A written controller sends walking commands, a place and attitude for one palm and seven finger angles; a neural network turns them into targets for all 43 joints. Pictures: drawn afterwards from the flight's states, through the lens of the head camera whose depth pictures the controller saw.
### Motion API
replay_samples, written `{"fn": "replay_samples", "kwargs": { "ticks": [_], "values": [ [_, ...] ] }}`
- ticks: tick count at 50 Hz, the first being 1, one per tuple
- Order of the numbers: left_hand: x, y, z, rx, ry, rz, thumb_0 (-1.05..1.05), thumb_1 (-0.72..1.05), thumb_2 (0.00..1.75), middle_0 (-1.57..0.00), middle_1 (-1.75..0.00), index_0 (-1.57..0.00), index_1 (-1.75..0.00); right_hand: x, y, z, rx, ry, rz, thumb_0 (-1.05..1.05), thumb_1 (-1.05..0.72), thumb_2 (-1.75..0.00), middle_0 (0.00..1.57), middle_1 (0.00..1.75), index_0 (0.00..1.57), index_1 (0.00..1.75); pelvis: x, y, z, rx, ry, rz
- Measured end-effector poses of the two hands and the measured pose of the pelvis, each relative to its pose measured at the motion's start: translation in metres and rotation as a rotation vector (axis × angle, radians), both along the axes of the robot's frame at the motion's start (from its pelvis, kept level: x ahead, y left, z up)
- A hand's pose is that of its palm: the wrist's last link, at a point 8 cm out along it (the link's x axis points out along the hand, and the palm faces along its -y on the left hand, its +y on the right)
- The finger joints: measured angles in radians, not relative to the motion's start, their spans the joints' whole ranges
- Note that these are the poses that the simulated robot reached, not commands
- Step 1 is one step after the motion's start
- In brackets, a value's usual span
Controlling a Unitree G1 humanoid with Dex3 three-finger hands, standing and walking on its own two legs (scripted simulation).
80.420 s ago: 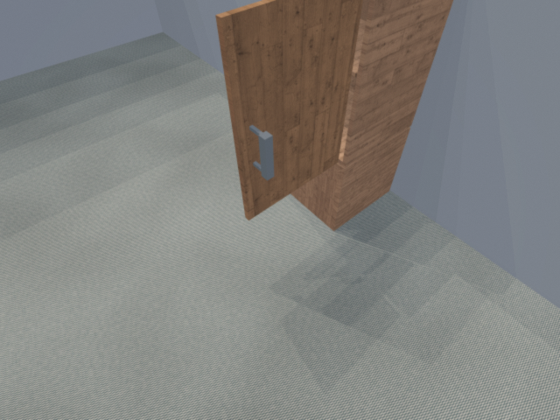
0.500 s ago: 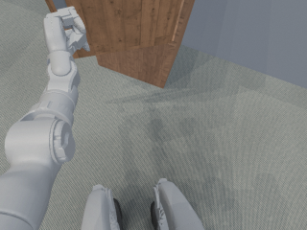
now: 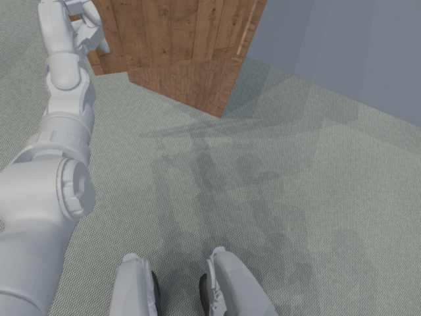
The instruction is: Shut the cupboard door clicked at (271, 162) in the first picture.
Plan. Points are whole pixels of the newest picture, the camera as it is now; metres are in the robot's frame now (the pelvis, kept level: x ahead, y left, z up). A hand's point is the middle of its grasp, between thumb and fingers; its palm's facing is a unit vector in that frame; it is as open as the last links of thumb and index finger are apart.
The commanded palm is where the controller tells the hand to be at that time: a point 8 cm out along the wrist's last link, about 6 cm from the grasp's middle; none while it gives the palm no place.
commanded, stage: push the door shut along its arc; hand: left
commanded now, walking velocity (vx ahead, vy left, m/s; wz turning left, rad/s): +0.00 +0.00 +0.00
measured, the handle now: out of the picture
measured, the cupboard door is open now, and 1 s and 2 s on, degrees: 36 34 34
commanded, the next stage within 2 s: pull the fist back off the door in 0.28 s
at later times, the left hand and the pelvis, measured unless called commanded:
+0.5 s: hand (104, 20) +0.63 +0.09 +0.06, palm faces +0.10 -0.99 +0.02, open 3.0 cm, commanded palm +0.59 +0.10 +0.05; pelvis -0.02 +0.02 -0.03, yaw -3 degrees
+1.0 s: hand (114, 59) +0.55 +0.08 +0.05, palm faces +0.09 -1.00 -0.03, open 3.1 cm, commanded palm +0.52 +0.11 +0.05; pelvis -0.01 +0.01 +0.00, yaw +0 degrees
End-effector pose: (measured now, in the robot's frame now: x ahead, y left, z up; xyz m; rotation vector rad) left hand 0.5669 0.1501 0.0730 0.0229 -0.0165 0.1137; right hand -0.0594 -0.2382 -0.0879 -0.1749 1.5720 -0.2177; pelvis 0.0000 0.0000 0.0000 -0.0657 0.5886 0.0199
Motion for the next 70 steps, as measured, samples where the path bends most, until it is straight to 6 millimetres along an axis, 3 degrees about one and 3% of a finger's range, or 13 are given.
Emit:
{"fn": "replay_samples", "kwargs": {
  "ticks": [4, 11, 18, 24, 32, 37, 44, 53, 62, 70],
  "values": [
    [0.002, -0.004, 0.007, 0.008, 0.031, -0.026, 0.01, 0.9, 0.9, -1.3, -1.5, -1.3, -1.5, 0.017, -0.009, 0.003, -0.036, -0.057, 0.027, 0.0, -0.91, -0.9, 0.2, 0.3, 0.2, 0.3, 0.001, 0.003, 0.0, -0.008, -0.01, 0.004],
    [-0.002, -0.002, -0.013, 0.0, 0.068, -0.044, 0.01, 0.9, 0.9, -1.3, -1.5, -1.3, -1.5, 0.025, -0.011, -0.001, -0.064, -0.094, 0.054, 0.0, -0.91, -0.9, 0.2, 0.3, 0.2, 0.3, -0.006, 0.01, -0.006, -0.017, -0.008, 0.005],
    [0.017, -0.003, -0.011, 0.025, -0.042, -0.08, 0.01, 0.9, 0.9, -1.31, -1.5, -1.31, -1.5, -0.007, 0.002, -0.013, -0.073, -0.017, 0.006, 0.0, -0.91, -0.9, 0.2, 0.3, 0.2, 0.3, -0.016, 0.016, -0.023, -0.03, 0.034, -0.001],
    [0.033, -0.005, -0.012, -0.04, 0.02, -0.028, 0.0, 0.88, 0.9, -1.3, -1.5, -1.31, -1.5, -0.042, 0.026, -0.014, -0.043, 0.076, -0.052, 0.0, -0.91, -0.9, 0.2, 0.3, 0.2, 0.3, -0.019, 0.02, -0.029, -0.038, 0.057, -0.015],
    [0.011, -0.002, -0.027, 0.019, 0.055, 0.0, 0.0, 0.89, 0.9, -1.3, -1.5, -1.3, -1.5, -0.06, 0.052, -0.005, 0.054, 0.116, -0.097, 0.0, -0.91, -0.9, 0.2, 0.3, 0.2, 0.3, -0.015, 0.021, -0.017, -0.025, 0.035, -0.026],
    [-0.005, -0.003, -0.023, -0.022, 0.058, 0.006, 0.01, 0.9, 0.9, -1.3, -1.5, -1.3, -1.5, -0.049, 0.044, 0.0, 0.052, 0.075, -0.08, 0.0, -0.91, -0.9, 0.21, 0.3, 0.2, 0.3, -0.013, 0.018, -0.008, -0.02, 0.008, -0.018],
    [-0.02, -0.009, -0.005, 0.023, 0.02, -0.016, 0.01, 0.9, 0.9, -1.3, -1.5, -1.3, -1.5, -0.016, 0.014, 0.001, 0.009, -0.015, -0.016, 0.0, -0.91, -0.9, 0.2, 0.3, 0.2, 0.3, -0.009, 0.015, -0.001, -0.015, -0.022, -0.007],
    [-0.051, -0.016, -0.028, -0.012, 0.059, -0.003, 0.01, 0.9, 0.9, -1.3, -1.5, -1.3, -1.5, 0.03, -0.013, -0.006, -0.018, -0.111, 0.056, 0.0, -0.91, -0.9, 0.2, 0.3, 0.2, 0.3, -0.008, 0.009, 0.002, 0.005, -0.044, -0.002],
    [-0.075, -0.018, -0.024, 0.045, -0.01, -0.009, 0.01, 0.9, 0.9, -1.3, -1.5, -1.3, -1.5, 0.06, -0.014, -0.023, 0.027, -0.159, 0.07, 0.0, -0.91, -0.9, 0.2, 0.3, 0.19, 0.3, -0.008, 0.002, 0.002, 0.028, -0.064, -0.001],
    [-0.074, -0.019, -0.014, 0.008, 0.019, 0.012, 0.01, 0.9, 0.9, -1.31, -1.5, -1.31, -1.5, 0.068, -0.013, -0.023, 0.03, -0.195, 0.068, 0.0, -0.91, -0.9, 0.2, 0.3, 0.2, 0.3, -0.008, -0.004, 0.006, 0.034, -0.08, 0.002]
  ]
}}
